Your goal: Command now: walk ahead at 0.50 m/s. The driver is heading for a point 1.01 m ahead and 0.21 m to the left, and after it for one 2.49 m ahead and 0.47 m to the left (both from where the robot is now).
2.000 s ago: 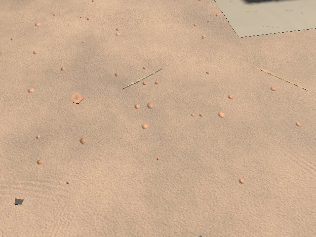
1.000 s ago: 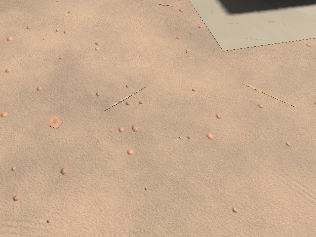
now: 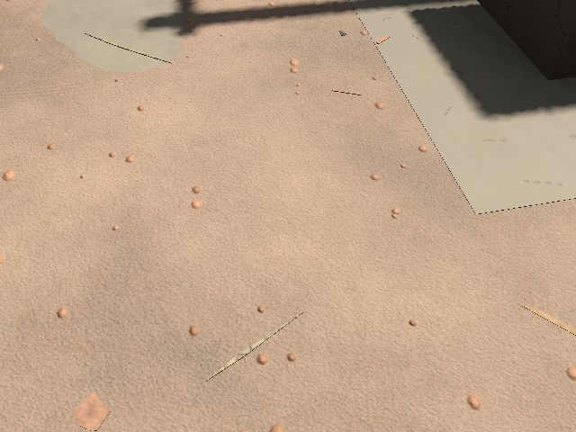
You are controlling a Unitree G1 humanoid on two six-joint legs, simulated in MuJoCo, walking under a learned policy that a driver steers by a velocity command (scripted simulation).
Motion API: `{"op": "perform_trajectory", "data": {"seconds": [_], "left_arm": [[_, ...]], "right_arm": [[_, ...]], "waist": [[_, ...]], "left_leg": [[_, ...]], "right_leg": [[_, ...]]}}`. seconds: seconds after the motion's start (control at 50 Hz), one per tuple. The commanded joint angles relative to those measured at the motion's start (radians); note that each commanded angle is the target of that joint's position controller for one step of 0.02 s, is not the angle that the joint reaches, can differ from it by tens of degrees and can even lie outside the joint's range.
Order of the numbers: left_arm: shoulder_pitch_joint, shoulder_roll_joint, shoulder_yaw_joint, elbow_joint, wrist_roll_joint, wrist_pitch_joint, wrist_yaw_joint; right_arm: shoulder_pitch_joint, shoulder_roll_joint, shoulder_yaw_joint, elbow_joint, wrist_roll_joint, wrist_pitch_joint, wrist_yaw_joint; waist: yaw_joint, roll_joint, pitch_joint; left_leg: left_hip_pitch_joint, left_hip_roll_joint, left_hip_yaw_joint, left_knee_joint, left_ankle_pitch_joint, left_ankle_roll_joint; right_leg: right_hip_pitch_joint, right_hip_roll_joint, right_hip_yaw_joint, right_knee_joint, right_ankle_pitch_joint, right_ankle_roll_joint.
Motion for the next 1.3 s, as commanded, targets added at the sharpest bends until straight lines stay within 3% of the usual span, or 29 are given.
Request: {"op": "perform_trajectory", "data": {"seconds": [0.02,0.12,0.18,0.22,0.26,0.28,0.3,0.32,0.34,0.36,0.38,0.42,0.5,0.6,0.7,0.76,0.8,0.82,0.84,0.86,0.88,0.9,0.92,0.96,1.04,1.14,1.24,1.28,1.3], "left_arm": [[-0.043,0.031,0.005,-0.056,0.003,-0.010,-0.005],[-0.201,0.022,-0.008,-0.105,-0.008,-0.020,-0.027],[-0.240,0.039,-0.007,-0.132,-0.012,-0.030,-0.046],[-0.185,0.069,0.004,-0.124,-0.012,-0.035,-0.051],[0.069,0.141,0.045,-0.046,-0.008,-0.034,-0.042],[0.253,0.216,0.065,-0.009,0.004,-0.031,-0.032],[0.295,0.260,0.072,0.015,0.000,-0.025,-0.038],[0.268,0.158,0.044,0.003,-0.008,-0.027,-0.037],[0.183,0.121,0.032,-0.015,-0.004,-0.032,-0.031],[0.103,0.099,0.024,-0.030,0.003,-0.037,-0.029],[0.057,0.068,0.017,-0.033,0.010,-0.042,-0.031],[0.032,0.040,0.010,-0.022,0.023,-0.050,-0.033],[0.062,0.085,0.023,0.008,0.027,-0.058,-0.015],[0.082,0.103,0.024,0.015,0.021,-0.048,0.007],[0.180,0.128,0.033,0.048,0.004,-0.013,0.015],[0.151,0.163,0.044,0.033,-0.004,0.012,0.023],[0.120,0.186,0.051,0.016,-0.006,0.028,0.032],[0.105,0.180,0.047,0.004,-0.007,0.029,0.034],[0.143,0.098,0.023,-0.030,0.020,0.014,0.028],[0.178,0.018,-0.008,-0.072,0.014,-0.030,0.008],[0.059,0.106,0.013,-0.095,-0.023,-0.068,-0.009],[0.011,0.115,0.013,-0.112,-0.041,-0.086,-0.016],[0.011,0.104,0.015,-0.100,-0.024,-0.091,-0.008],[0.035,0.122,0.032,-0.090,0.004,-0.065,-0.003],[-0.029,0.078,0.026,-0.131,0.024,-0.032,0.006],[-0.200,0.046,0.009,-0.190,0.011,-0.041,-0.007],[-0.225,0.096,0.018,-0.218,0.001,-0.063,-0.030],[-0.154,0.112,0.025,-0.201,0.005,-0.075,-0.034],[-0.062,0.137,0.038,-0.175,0.013,-0.080,-0.031]], "right_arm": [[-0.026,-0.154,-0.028,-0.051,0.006,-0.010,-0.018],[0.074,-0.168,-0.032,-0.001,0.018,0.004,-0.025],[0.091,-0.178,-0.040,0.018,0.022,0.022,-0.031],[0.068,-0.192,-0.047,0.014,0.022,0.032,-0.035],[0.040,-0.172,-0.038,0.002,0.017,0.043,-0.036],[0.059,-0.139,-0.020,-0.024,-0.003,0.042,-0.037],[0.184,-0.001,0.017,-0.021,0.002,0.018,-0.023],[0.111,-0.111,-0.006,-0.013,0.031,-0.005,-0.019],[0.018,-0.161,-0.022,-0.043,0.059,-0.019,-0.017],[-0.025,-0.158,-0.023,-0.050,0.059,-0.021,-0.025],[-0.044,-0.149,-0.030,-0.050,0.045,-0.013,-0.031],[0.001,-0.105,-0.032,-0.038,0.041,0.016,-0.031],[-0.055,-0.081,-0.035,-0.069,0.035,0.045,-0.032],[-0.190,-0.060,-0.027,-0.122,0.024,0.035,-0.008],[-0.335,-0.044,-0.013,-0.209,0.025,0.036,0.023],[-0.313,-0.078,-0.028,-0.244,0.028,0.041,0.043],[-0.143,-0.140,-0.063,-0.219,0.032,0.047,0.043],[0.022,-0.203,-0.098,-0.180,0.034,0.050,0.029],[0.115,-0.301,-0.125,-0.159,0.032,0.059,0.004],[0.077,-0.331,-0.118,-0.191,0.026,0.045,0.010],[0.082,-0.242,-0.092,-0.194,0.017,0.036,0.013],[0.036,-0.195,-0.081,-0.198,0.018,0.026,0.011],[-0.037,-0.171,-0.074,-0.212,0.021,0.021,0.012],[-0.111,-0.129,-0.057,-0.242,0.010,0.018,0.006],[-0.068,-0.186,-0.070,-0.241,0.018,0.016,-0.020],[0.001,-0.193,-0.073,-0.228,0.024,0.031,-0.035],[0.048,-0.173,-0.068,-0.206,0.026,0.042,-0.043],[0.045,-0.168,-0.066,-0.202,0.020,0.047,-0.046],[0.038,-0.147,-0.058,-0.208,0.017,0.048,-0.044]], "waist": [[0.022,0.100,0.032],[-0.029,0.093,0.072],[-0.019,0.099,0.076],[0.023,0.121,0.036],[0.148,0.115,-0.123],[0.197,-0.003,-0.274],[0.121,-0.267,-0.384],[0.164,-0.147,-0.331],[0.153,-0.105,-0.190],[0.118,-0.022,-0.119],[0.093,-0.005,-0.063],[0.046,-0.042,-0.042],[0.039,-0.009,0.019],[0.075,0.001,0.049],[0.124,0.019,0.090],[0.076,-0.025,0.044],[-0.029,-0.052,-0.060],[-0.115,-0.016,-0.143],[-0.096,0.180,-0.230],[-0.020,0.291,-0.355],[-0.077,0.171,-0.315],[-0.059,0.130,-0.192],[-0.006,0.034,-0.116],[0.054,0.052,-0.069],[0.055,0.067,-0.029],[-0.016,0.122,-0.005],[-0.020,0.152,-0.011],[0.018,0.180,-0.024],[0.063,0.175,-0.075]], "left_leg": [[-0.030,0.247,-0.138,-0.144,0.192,0.129],[0.079,0.275,-0.117,-0.126,0.169,0.120],[0.193,0.327,-0.131,-0.062,0.247,0.108],[0.226,0.335,-0.128,0.015,0.422,0.089],[0.144,0.257,-0.067,0.310,0.636,0.045],[-0.079,0.190,-0.023,0.629,0.337,0.010],[-0.476,-0.003,-0.063,0.949,-0.377,-0.051],[-0.588,0.042,-0.200,1.064,-0.440,-0.030],[-0.644,0.088,-0.190,1.073,-0.350,-0.012],[-0.603,0.144,-0.165,1.028,-0.252,-0.012],[-0.564,0.174,-0.163,0.971,-0.192,-0.019],[-0.466,0.206,-0.174,0.917,-0.135,-0.023],[-0.557,0.211,-0.191,0.807,-0.004,-0.048],[-0.547,0.187,-0.111,0.529,0.238,-0.054],[-0.623,0.166,-0.042,0.397,0.176,-0.025],[-0.524,0.102,0.030,0.380,0.032,0.021],[-0.288,0.026,0.071,0.369,-0.029,0.069],[-0.025,0.009,0.028,0.293,0.029,0.112],[0.287,0.222,-0.333,0.272,0.005,0.203],[0.504,0.415,-0.896,0.095,-0.110,0.387],[0.494,0.390,-0.822,0.047,-0.115,0.329],[0.369,0.351,-0.655,0.048,-0.055,0.284],[0.211,0.302,-0.540,0.041,0.037,0.246],[0.024,0.250,-0.434,0.003,0.178,0.221],[-0.095,0.207,-0.345,-0.033,0.279,0.219],[-0.144,0.145,-0.308,-0.012,0.128,0.142],[0.001,0.213,-0.420,0.100,0.089,0.124],[0.040,0.226,-0.438,0.165,0.192,0.109],[0.035,0.180,-0.412,0.261,0.301,0.086]], "right_leg": [[-0.006,0.001,-0.008,-0.173,0.174,0.013],[0.004,0.043,-0.036,-0.356,0.225,0.002],[-0.015,0.052,-0.027,-0.406,0.132,-0.031],[0.089,0.083,-0.052,-0.423,0.056,-0.057],[0.460,0.129,-0.089,-0.436,0.070,-0.108],[0.776,-0.061,0.133,-0.405,0.082,-0.175],[1.078,-0.258,0.609,-0.531,-0.134,-0.332],[1.040,-0.240,0.636,-0.601,-0.250,-0.292],[0.906,-0.218,0.480,-0.624,-0.205,-0.245],[0.761,-0.187,0.363,-0.655,-0.110,-0.219],[0.648,-0.156,0.274,-0.691,-0.041,-0.205],[0.538,-0.118,0.161,-0.750,0.013,-0.186],[0.508,-0.114,0.018,-0.808,0.127,-0.191],[0.538,-0.074,-0.149,-0.827,0.193,-0.147],[0.740,-0.137,-0.204,-0.756,0.309,-0.139],[0.807,-0.157,-0.244,-0.613,0.678,-0.111],[0.776,-0.140,-0.266,-0.354,0.904,-0.083],[0.641,-0.096,-0.281,-0.117,0.782,-0.045],[0.304,0.001,-0.282,0.227,0.197,0.004],[-0.014,0.205,-0.068,0.491,-0.484,0.034],[-0.128,0.140,0.066,0.519,-0.437,0.005],[-0.154,0.094,0.052,0.455,-0.347,-0.020],[-0.097,0.049,0.046,0.353,-0.278,-0.020],[0.031,0.010,0.046,0.237,-0.212,0.001],[0.042,0.030,0.011,0.024,-0.081,0.068],[0.132,0.107,-0.004,-0.328,0.206,0.074],[0.155,0.118,0.030,-0.438,0.151,0.036],[0.237,0.125,0.004,-0.465,0.087,-0.002],[0.373,0.131,-0.011,-0.493,0.087,-0.034]]}}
